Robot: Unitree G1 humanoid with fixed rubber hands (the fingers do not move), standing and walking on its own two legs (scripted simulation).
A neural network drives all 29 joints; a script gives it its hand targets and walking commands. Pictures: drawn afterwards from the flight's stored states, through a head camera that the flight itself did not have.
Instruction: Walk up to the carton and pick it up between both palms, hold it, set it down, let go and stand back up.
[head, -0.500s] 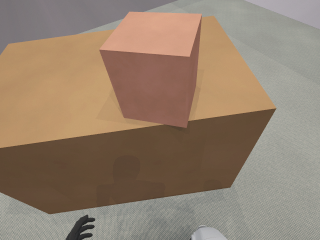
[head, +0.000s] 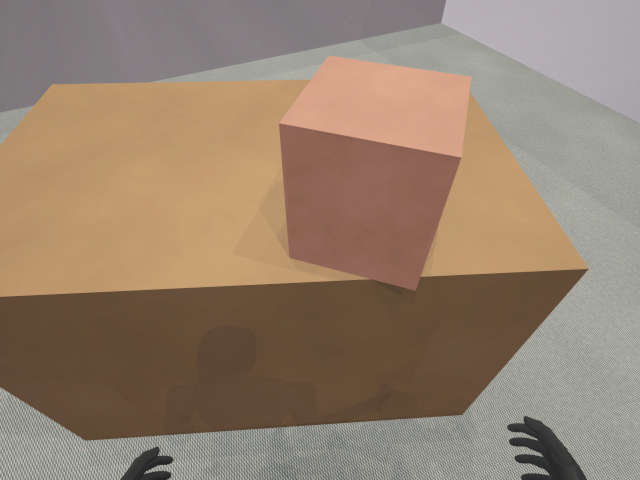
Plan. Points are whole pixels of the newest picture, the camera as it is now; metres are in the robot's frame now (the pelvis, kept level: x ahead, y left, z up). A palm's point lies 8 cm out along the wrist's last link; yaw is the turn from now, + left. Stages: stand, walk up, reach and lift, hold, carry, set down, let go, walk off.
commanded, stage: walk up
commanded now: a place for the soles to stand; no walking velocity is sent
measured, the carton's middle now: (372, 174) +0.53 -0.05 +0.10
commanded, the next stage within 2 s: none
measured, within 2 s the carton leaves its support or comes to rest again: neither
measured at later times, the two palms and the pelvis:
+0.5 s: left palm out of the picture +0.14 +0.26 -0.07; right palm out of the picture +0.10 -0.28 -0.08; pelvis +0.00 -0.01 +0.00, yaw -2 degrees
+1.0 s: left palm out of the picture +0.12 +0.21 -0.09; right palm (566, 419) +0.23 -0.31 -0.09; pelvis +0.11 -0.07 +0.01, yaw +1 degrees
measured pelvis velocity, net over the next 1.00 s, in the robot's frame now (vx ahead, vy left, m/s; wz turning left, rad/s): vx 0.11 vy -0.07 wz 0.01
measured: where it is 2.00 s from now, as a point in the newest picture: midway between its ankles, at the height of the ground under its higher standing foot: outside the picture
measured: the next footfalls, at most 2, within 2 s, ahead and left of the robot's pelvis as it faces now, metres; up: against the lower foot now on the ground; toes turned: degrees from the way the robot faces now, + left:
left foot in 1.06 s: +0.21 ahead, +0.06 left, +0.00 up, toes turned -3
right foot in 1.30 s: +0.16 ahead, -0.20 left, +0.00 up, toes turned +5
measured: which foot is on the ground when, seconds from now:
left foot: down 0.00-0.68, up 0.70-1.00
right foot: down 0.00-1.00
